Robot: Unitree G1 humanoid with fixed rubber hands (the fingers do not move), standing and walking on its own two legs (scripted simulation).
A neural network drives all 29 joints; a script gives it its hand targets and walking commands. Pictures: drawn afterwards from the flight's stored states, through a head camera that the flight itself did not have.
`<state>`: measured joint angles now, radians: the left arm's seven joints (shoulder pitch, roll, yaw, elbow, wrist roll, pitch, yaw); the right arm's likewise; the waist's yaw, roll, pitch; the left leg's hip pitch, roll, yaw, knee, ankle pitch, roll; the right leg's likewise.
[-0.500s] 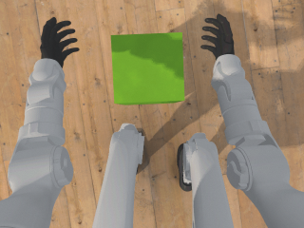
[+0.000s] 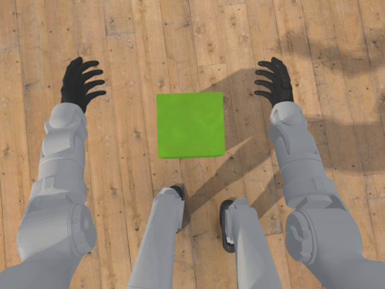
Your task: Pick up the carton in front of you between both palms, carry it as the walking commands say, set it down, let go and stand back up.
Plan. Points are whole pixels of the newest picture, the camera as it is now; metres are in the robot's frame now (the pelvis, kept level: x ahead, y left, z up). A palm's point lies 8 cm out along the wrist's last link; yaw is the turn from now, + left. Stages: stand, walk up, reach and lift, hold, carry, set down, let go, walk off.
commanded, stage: let go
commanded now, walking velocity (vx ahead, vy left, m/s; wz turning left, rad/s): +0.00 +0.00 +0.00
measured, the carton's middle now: (190, 130) +0.45 +0.06 -0.50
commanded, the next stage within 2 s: stand in 1.22 s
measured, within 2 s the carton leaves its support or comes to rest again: neither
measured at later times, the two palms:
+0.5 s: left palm (37, 160) +0.31 +0.26 +0.02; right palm (354, 162) +0.35 -0.18 +0.02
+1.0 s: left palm (47, 226) +0.24 +0.20 +0.08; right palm out of the picture +0.26 -0.26 +0.09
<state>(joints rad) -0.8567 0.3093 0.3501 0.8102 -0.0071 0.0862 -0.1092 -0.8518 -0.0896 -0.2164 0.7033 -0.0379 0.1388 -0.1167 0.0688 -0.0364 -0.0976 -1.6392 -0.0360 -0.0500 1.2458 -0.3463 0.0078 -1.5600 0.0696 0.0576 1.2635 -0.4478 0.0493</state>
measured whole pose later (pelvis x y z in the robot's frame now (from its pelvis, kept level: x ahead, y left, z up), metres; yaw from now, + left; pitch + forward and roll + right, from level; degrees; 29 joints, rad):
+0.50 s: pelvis +0.07 +0.01 +0.11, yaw +2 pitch +24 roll -1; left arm -0.12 0.22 0.14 0.53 0.00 0.00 -0.09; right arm -0.14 -0.12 -0.11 0.53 -0.06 0.02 -0.03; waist 0.05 0.00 -0.06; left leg -0.88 -0.05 -0.04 0.74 -0.28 0.02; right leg -0.80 0.03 0.08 0.74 -0.36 0.04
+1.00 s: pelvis +0.09 -0.03 +0.15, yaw +3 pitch -3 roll +1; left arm 0.22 0.21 0.05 0.43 0.02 0.12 -0.08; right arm 0.22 -0.21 -0.03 0.43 0.00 0.11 0.06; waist 0.00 -0.03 0.09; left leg -0.14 -0.01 -0.07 0.42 -0.23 -0.03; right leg -0.08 0.04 0.06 0.45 -0.32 -0.03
